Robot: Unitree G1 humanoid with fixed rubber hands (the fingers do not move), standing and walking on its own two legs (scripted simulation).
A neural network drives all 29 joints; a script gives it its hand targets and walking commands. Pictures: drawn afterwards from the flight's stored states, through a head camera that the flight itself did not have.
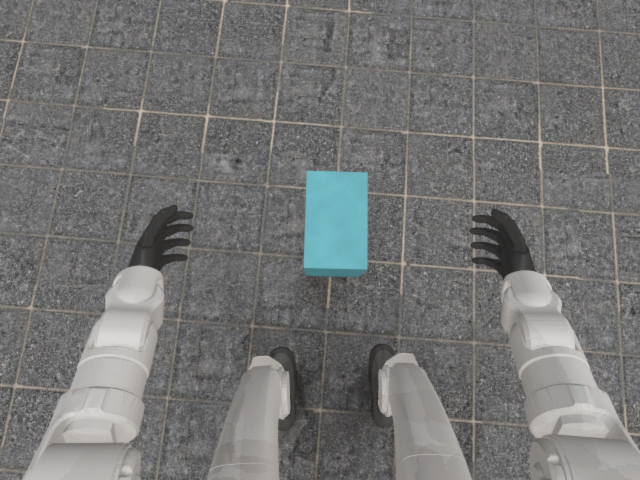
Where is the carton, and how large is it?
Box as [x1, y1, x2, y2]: [304, 171, 367, 276]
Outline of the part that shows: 307,171 304,238 305,275 359,276 367,269 367,172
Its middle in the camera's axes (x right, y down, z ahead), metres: +0.03 -0.04 +1.01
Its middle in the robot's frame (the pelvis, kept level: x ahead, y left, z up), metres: +0.51 -0.04 -0.61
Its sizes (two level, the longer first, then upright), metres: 0.237 0.148 0.186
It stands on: the floor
